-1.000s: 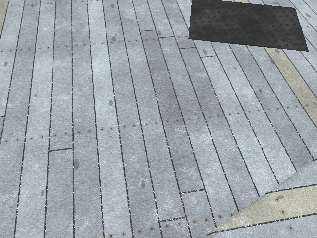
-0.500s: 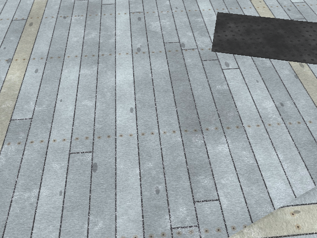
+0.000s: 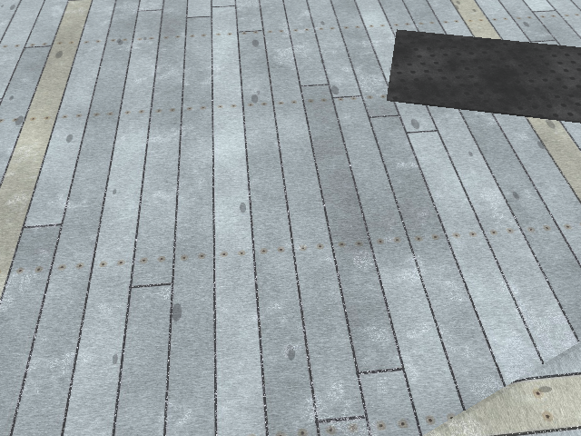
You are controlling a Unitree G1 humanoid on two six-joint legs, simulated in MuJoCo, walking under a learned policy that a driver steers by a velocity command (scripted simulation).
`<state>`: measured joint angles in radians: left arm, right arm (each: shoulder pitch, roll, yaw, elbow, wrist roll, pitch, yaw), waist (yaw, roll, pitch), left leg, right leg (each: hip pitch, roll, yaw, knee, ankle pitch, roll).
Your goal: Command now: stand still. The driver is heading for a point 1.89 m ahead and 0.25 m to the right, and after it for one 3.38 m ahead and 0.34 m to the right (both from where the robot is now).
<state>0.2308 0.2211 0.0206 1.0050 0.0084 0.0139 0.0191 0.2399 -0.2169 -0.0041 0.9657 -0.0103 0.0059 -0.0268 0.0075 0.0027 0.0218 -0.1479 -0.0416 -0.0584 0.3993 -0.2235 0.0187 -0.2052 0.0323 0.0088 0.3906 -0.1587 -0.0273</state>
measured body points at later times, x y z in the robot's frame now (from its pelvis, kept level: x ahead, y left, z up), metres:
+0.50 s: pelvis +0.10 -0.03 -0.01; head +0.10 -0.04 +0.44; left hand +0.19 +0.24 -0.14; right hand +0.04 -0.28 -0.17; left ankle -0.01 +0.11 -0.74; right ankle +0.12 -0.11 -0.74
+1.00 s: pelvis +0.37 -0.04 -0.06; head +0.40 -0.03 +0.39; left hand +0.26 +0.19 -0.20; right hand +0.59 -0.26 -0.16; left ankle +0.54 +0.06 -0.78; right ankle +0.13 -0.11 -0.74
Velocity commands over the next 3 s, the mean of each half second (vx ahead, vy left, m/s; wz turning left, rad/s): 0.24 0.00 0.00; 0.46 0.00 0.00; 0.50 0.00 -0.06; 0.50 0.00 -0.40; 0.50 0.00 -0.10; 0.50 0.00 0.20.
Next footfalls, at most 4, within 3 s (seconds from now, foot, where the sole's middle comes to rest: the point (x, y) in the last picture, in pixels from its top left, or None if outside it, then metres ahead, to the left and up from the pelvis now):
0.52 right None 0.17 -0.12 -0.78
1.08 left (283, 433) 0.59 0.06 -0.91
1.54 right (353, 335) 0.87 -0.14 -0.91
2.06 left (311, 250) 1.18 -0.02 -0.91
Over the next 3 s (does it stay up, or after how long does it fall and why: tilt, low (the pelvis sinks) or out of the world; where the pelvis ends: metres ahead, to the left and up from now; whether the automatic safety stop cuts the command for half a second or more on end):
stays up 1.46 -0.24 -0.13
